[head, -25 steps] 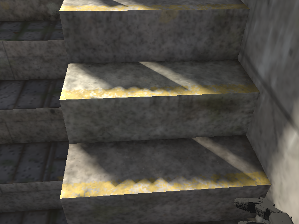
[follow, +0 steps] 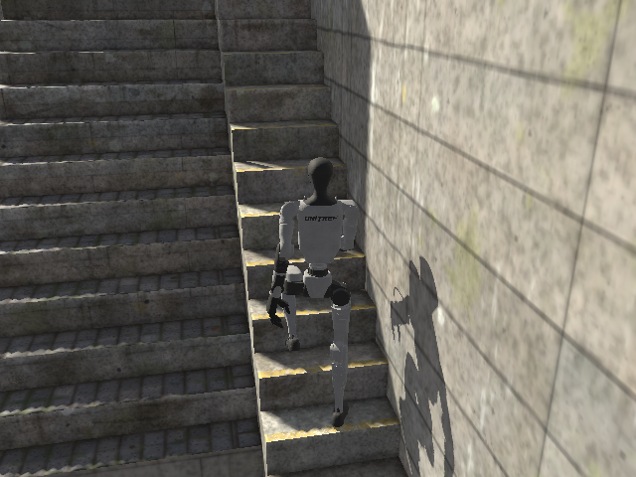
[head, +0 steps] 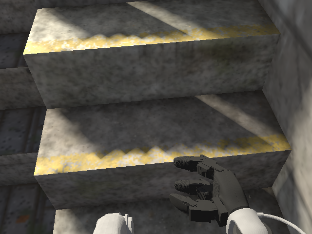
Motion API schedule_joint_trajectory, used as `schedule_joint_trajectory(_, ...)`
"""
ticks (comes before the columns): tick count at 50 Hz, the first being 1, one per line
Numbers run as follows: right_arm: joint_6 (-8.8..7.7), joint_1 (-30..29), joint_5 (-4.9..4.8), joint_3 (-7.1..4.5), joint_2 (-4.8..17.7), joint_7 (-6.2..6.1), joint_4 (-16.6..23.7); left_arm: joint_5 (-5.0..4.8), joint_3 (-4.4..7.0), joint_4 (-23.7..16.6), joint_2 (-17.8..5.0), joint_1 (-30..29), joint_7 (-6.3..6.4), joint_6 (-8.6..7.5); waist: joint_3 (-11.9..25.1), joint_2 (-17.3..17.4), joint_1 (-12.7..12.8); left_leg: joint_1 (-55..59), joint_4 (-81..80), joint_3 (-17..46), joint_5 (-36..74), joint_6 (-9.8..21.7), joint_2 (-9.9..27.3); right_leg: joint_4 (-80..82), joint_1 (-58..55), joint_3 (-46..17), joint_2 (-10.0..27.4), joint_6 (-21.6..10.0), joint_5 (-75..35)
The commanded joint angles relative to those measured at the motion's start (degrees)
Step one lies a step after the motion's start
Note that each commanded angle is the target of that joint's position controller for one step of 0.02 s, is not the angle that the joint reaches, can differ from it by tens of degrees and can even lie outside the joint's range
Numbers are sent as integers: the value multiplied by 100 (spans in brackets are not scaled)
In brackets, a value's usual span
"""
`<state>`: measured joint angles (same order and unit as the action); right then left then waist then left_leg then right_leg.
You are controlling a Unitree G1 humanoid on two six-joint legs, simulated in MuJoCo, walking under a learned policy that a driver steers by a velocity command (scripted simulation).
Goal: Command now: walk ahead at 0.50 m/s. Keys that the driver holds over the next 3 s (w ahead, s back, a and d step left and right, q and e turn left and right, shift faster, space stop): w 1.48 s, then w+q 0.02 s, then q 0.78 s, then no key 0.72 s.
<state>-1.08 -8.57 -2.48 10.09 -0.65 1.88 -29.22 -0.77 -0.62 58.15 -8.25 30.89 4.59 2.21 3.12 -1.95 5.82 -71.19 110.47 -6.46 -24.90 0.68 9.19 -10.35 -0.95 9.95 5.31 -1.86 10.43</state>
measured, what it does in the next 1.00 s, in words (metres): climbs: left foot 0.21 m higher, then right foot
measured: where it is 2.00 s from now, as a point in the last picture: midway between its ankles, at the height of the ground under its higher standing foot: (172, 138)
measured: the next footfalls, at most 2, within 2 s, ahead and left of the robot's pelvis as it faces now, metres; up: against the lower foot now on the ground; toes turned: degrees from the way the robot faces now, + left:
left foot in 0.02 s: +0.12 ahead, +0.17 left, +0.21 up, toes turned -4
right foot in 0.50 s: +0.16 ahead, -0.12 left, +0.20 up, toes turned -8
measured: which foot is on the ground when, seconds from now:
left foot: up 0.00-0.00, down 0.02-0.52, up 0.54-0.90, down 0.92-1.00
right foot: down 0.00-0.08, up 0.10-0.48, down 0.50-0.94, up 0.96-1.00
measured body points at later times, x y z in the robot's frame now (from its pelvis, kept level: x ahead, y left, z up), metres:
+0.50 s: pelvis +0.12 +0.01 +0.16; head +0.11 +0.01 +0.61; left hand +0.33 +0.16 +0.07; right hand +0.12 -0.22 +0.01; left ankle +0.08 +0.17 -0.55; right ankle +0.15 -0.10 -0.50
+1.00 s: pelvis +0.23 +0.04 +0.28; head +0.21 +0.02 +0.73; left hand +0.21 +0.28 +0.14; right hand +0.48 -0.15 +0.23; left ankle +0.28 +0.12 -0.35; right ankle +0.15 -0.12 -0.37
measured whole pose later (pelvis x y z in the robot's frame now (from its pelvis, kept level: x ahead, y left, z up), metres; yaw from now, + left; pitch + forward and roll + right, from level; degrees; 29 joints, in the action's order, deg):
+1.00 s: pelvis +0.23 +0.04 +0.28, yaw -2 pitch +2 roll +2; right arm 1.7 -2.2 2.6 3.9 6.6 -1.1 -36.6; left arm 0.9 1.2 58.8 -10.6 25.7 0.3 -3.2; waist 4.9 -0.7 0.5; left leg -39.1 70.1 -6.9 -34.0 5.5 -1.3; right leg -65.2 25.8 -5.5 3.5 -9.7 -6.5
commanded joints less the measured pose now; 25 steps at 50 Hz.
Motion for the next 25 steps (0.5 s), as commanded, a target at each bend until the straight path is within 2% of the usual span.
schedule_joint_trajectory(1, -197, -16, 64, -542, 886, -201, 680, 72, 360, 10, -2119, 294, -171, -243, 1589, -1515, -1353, 4175, -2448, -520, -1168, 431, -1186, -797, 235, -215, 1098, -1459, -11623)
schedule_joint_trajectory(2, -135, -6, -7, -617, 1093, -245, 527, -1, 311, 25, -1953, 507, -238, -308, 1873, -1252, -1140, 4468, -3188, -143, -1132, 624, -1253, -1521, 286, -184, 932, -1522, -11438)
schedule_joint_trajectory(3, -25, 601, 47, -698, 1232, -315, 298, -20, 353, -39, -2081, 374, -267, -290, 2028, -1067, -1366, 4716, -3876, 403, -1114, 773, -1317, -1895, 257, -231, 958, -1576, -10589)
schedule_joint_trajectory(4, 136, 622, 186, -806, 1543, -355, 32, 115, 270, -205, -1848, 91, -311, -335, 1943, -648, -1249, 4723, -4436, 971, -1750, 814, -1303, -2349, 691, -117, 590, -1470, -9242)
schedule_joint_trajectory(5, 272, 1712, 364, -912, 1620, -330, -470, 112, 273, -635, -1744, -1001, -404, -463, 1475, -639, -1754, 5270, -5371, 1461, -1234, 873, -1244, -2768, 1449, -474, 772, -1568, -7280)
schedule_joint_trajectory(6, 264, 1730, 568, -958, 1780, -381, -842, 111, 35, -1239, -966, -1728, -470, -530, 1174, 1290, -1337, 5094, -6558, 3140, -1230, 1354, -530, -4878, 2942, -723, 174, -1495, -3149)
schedule_joint_trajectory(7, 157, 2352, 640, -869, 1383, -297, -1128, 85, -45, -1876, -704, -3121, -507, -673, 380, 594, -1688, 4790, -7089, 2592, 406, 1339, -463, -6831, 3356, -1540, 246, -1487, -839)
schedule_joint_trajectory(8, -32, 2014, 747, -768, 972, -170, -1394, 185, -281, -2372, 131, -3418, -556, -707, 117, 1057, -1164, 4282, -7132, 1986, 1005, 1186, -513, -8845, 4148, -1813, -540, -1275, 149)
schedule_joint_trajectory(9, -115, 2267, 675, -797, 975, 68, -1823, 316, -326, -2375, 489, -3329, -547, -807, -67, 1153, -894, 4556, -6784, 1633, 2730, 1118, -418, -10387, 5157, -2050, -928, -1165, 727)
schedule_joint_trajectory(10, -221, 2589, 487, -838, 876, 123, -1947, 303, -449, -2302, 668, -2544, -641, -818, 278, 1016, -713, 4900, -7438, 2979, 1828, 1343, 146, -10912, 6268, -2744, -1013, -1061, 466)
schedule_joint_trajectory(11, -286, 2652, 238, -925, 960, 112, -2125, 263, -501, -2296, 576, -2146, -754, -779, 29, 864, -484, 4754, -8138, 3892, -623, 1337, 355, -11053, 6767, -2662, -799, -832, 300)
schedule_joint_trajectory(12, -289, 2258, 106, -1011, 1147, 94, -2214, 244, -494, -2279, 344, -2027, -810, -715, -361, 852, -243, 4559, -8387, 3974, -1756, 1220, 268, -10775, 7126, -2595, -772, -610, -75)
schedule_joint_trajectory(13, -325, 2001, 132, -1046, 1281, 76, -2255, 225, -491, -2242, 126, -2151, -785, -636, -501, 754, -154, 4363, -8589, 3894, -1951, 1176, 276, -10659, 7248, -2390, -709, -434, -166)
schedule_joint_trajectory(14, -381, 1808, 265, -1095, 1343, 57, -2286, 196, -447, -2236, -144, -2265, -699, -617, -607, 575, -88, 4080, -8603, 3701, -1665, 1210, 285, -10407, 7192, -2305, -688, -329, -474)
schedule_joint_trajectory(15, -443, 1473, 380, -1125, 1541, 22, -2216, 234, -395, -2157, -382, -2316, -564, -565, -543, 381, 35, 3567, -8580, 3299, -1159, 1283, 276, -9777, 6700, -1904, -593, -212, -904)
schedule_joint_trajectory(16, -492, 1300, 471, -1102, 1531, -61, -2149, 239, -391, -2145, -435, -2495, -456, -529, -390, 223, 70, 3018, -8559, 2957, -774, 1306, 251, -9353, 6131, -1633, -484, -138, -1240)
schedule_joint_trajectory(17, -490, 1221, 615, -1069, 1630, -88, -2170, 238, -401, -2000, -345, -2428, -379, -466, -32, 361, 68, 2825, -8595, 2806, -364, 1411, 316, -9880, 5708, -1144, -474, -98, -1406)
schedule_joint_trajectory(18, -506, 1176, 636, -1083, 1776, -105, -2172, 210, -370, -1898, -385, -2369, -340, -438, 81, 400, 54, 2750, -8639, 2524, -111, 1364, 287, -9494, 5385, -955, -358, -91, -1499)
schedule_joint_trajectory(20, -484, 1410, 473, -1144, 2037, -182, -2200, 197, -415, -2007, -318, -2938, -314, -428, 326, 696, -215, 3391, -8906, 2272, 303, 1219, 314, -7891, 4839, -681, -17, -183, -1111)
schedule_joint_trajectory(21, -462, 1584, 432, -1140, 1999, -235, -2287, 206, -390, -2024, -394, -3166, -308, -388, 428, 773, -338, 3504, -8896, 1989, 602, 1139, 237, -6883, 4214, -445, 0, -216, -873)
schedule_joint_trajectory(22, -352, 1634, 532, -1179, 2140, -278, -2301, 169, -346, -1925, -396, -3095, -219, -343, 597, 893, -383, 3511, -8878, 1700, 1793, 1091, 209, -6163, 3277, -216, -44, -243, -380)
schedule_joint_trajectory(23, -316, 1740, 514, -1217, 2336, -342, -2399, 136, -204, -1813, -609, -2565, -181, -291, 903, 1207, -187, 4104, -8510, 1520, 3590, 1016, 210, -4996, 2550, -207, -106, -361, 410)
schedule_joint_trajectory(24, -261, 1879, 430, -1222, 2299, -356, -2475, 92, -34, -1603, -765, -1789, -214, -307, 1176, 1402, 118, 4929, -7506, 1283, 4384, 885, -9, -3359, 1934, -255, -246, -457, 532)
schedule_joint_trajectory(25, -263, 1745, 428, -1145, 2012, -297, -2384, 63, 164, -1193, -1035, -1064, -282, -321, 1183, 1151, 299, 5159, -6354, 936, 4651, 743, -303, -2107, 1222, -6, -414, -484, -17)
Over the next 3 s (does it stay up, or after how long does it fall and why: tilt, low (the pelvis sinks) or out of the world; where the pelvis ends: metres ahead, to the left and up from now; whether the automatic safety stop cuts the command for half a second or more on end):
stays up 0.53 0.13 0.59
